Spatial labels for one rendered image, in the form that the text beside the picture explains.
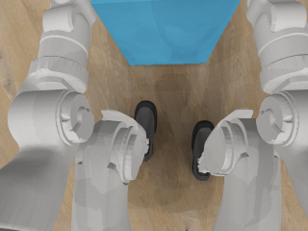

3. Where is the carton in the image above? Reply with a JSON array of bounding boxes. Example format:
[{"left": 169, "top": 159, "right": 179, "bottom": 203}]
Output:
[{"left": 90, "top": 0, "right": 241, "bottom": 65}]

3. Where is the robot left upper arm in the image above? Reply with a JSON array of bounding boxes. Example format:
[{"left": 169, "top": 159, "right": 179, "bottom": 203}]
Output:
[{"left": 0, "top": 89, "right": 94, "bottom": 231}]

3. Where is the robot left shin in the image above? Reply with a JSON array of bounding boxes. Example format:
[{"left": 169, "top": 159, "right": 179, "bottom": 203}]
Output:
[{"left": 75, "top": 110, "right": 149, "bottom": 166}]

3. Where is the right robot forearm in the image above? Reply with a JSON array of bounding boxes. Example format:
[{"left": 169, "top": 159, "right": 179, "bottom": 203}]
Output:
[{"left": 245, "top": 0, "right": 308, "bottom": 94}]

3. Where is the left robot thigh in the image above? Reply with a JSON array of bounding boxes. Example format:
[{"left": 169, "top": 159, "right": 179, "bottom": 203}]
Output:
[{"left": 71, "top": 120, "right": 142, "bottom": 231}]

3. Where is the left robot forearm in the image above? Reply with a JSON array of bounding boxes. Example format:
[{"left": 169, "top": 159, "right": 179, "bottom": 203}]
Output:
[{"left": 8, "top": 0, "right": 97, "bottom": 131}]

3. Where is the robot right upper arm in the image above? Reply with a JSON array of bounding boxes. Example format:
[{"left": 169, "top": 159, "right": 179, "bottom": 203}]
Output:
[{"left": 256, "top": 90, "right": 308, "bottom": 219}]

